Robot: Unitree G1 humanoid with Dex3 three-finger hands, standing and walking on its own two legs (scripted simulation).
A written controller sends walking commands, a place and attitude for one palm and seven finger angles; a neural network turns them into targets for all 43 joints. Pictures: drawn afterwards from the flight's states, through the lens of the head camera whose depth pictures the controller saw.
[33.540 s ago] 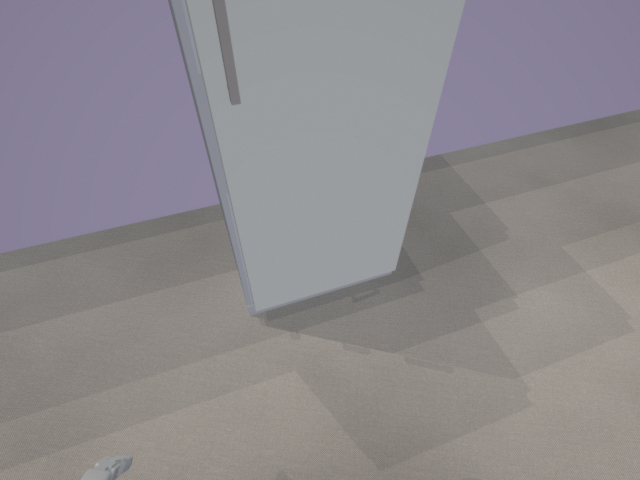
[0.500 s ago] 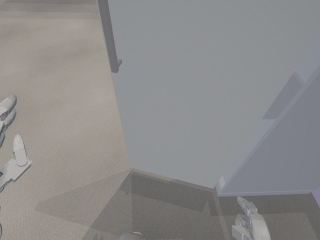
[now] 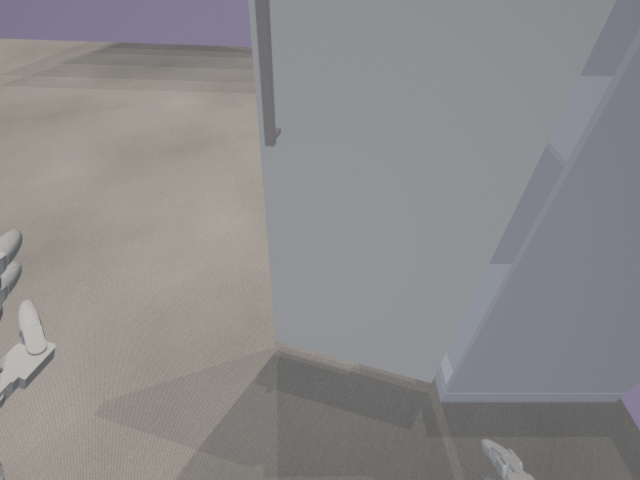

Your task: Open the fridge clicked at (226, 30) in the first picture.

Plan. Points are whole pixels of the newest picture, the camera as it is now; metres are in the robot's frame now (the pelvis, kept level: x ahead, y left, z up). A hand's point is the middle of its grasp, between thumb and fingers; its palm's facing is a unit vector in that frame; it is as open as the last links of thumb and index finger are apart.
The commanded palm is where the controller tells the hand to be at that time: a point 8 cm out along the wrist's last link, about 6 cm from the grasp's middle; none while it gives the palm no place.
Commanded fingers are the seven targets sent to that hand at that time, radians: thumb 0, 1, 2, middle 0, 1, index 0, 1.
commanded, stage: stop stepping back and stand still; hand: left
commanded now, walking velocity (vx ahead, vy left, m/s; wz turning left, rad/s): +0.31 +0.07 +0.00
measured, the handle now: (270, 68) +0.69 +0.18 +0.24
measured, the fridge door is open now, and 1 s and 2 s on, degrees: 73 73 73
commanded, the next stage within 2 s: let the arm hang, fingers relaxed in 1.10 s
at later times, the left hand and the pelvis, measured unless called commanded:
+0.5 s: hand (7, 369) +0.16 +0.31 +0.14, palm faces +0.52 -0.74 -0.42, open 7.4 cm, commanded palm +0.11 +0.33 +0.17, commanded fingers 0.00 0.90 0.90 -0.20 -0.30 -0.20 -0.30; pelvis -0.02 +0.03 -0.02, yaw +2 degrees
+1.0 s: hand (64, 320) +0.22 +0.30 +0.13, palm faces +0.43 -0.77 -0.48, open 7.4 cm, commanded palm +0.15 +0.33 +0.17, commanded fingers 0.00 0.90 0.90 -0.20 -0.30 -0.20 -0.30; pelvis +0.03 +0.03 -0.01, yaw +2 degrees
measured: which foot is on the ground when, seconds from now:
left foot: up 0.00-0.14, down 0.16-1.00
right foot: down 0.00-1.00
